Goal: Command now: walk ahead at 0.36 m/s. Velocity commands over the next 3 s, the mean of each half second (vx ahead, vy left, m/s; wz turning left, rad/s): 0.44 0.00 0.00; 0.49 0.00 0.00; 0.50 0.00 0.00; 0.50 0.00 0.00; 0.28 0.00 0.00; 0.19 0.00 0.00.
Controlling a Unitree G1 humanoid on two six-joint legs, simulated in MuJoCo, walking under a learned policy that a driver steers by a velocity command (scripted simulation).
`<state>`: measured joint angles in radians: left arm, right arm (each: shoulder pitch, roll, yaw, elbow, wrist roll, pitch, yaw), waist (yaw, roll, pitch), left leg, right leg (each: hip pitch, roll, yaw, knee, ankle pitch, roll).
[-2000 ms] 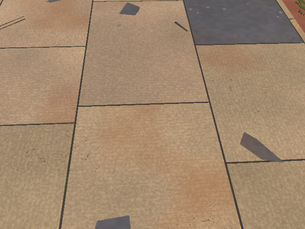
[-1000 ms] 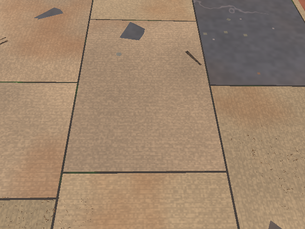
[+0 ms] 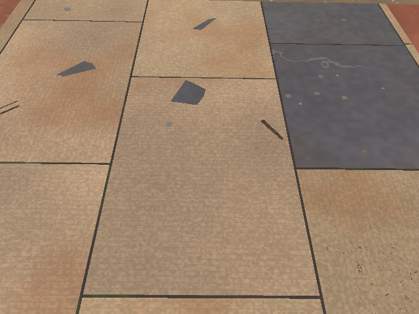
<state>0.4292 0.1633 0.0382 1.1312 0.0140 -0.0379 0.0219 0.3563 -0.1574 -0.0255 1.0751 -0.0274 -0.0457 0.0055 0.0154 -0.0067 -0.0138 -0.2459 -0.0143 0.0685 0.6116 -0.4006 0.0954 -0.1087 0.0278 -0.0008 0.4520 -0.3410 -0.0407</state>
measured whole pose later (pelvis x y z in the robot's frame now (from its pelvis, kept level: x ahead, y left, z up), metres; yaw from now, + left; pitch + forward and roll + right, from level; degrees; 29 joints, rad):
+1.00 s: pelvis +0.51 +0.03 +0.00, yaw +0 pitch +1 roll -1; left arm 0.48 0.17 0.03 1.08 0.02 -0.10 0.01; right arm 0.00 -0.17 -0.03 0.88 -0.02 -0.05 0.03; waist 0.07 0.02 0.06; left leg -0.54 0.04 0.09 0.57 -0.08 0.08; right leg 0.14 0.07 -0.08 0.19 -0.34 -0.07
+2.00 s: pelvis +1.06 +0.01 +0.01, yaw -1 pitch +0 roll -1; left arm 0.46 0.17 0.03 1.05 0.01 -0.10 0.00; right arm 0.10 -0.21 -0.05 0.92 -0.03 -0.03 0.03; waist 0.04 0.04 0.03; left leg -0.64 0.11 0.03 0.75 -0.03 0.02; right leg 0.04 0.09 -0.09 0.17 -0.22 -0.09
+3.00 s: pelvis +1.35 +0.03 -0.01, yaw -1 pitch +0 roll -1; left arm 0.36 0.18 0.05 1.09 0.01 -0.06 0.02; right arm 0.35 -0.19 -0.04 1.03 -0.02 -0.09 -0.01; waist 0.00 -0.01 0.01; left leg -0.16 -0.05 0.05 0.55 -0.38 0.08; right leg -0.16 0.02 0.01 0.55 -0.38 -0.02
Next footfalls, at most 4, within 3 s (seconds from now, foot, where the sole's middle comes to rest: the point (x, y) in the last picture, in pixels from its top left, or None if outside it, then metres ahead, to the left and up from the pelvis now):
0.48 right None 0.40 -0.05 -0.77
1.04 left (182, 263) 0.72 0.12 -0.77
1.60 right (231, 194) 1.02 -0.06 -0.77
2.18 left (193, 139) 1.33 0.11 -0.77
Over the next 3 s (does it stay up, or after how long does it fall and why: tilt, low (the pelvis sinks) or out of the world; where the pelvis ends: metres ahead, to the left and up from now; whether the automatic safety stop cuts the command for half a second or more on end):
stays up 1.35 0.03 -0.01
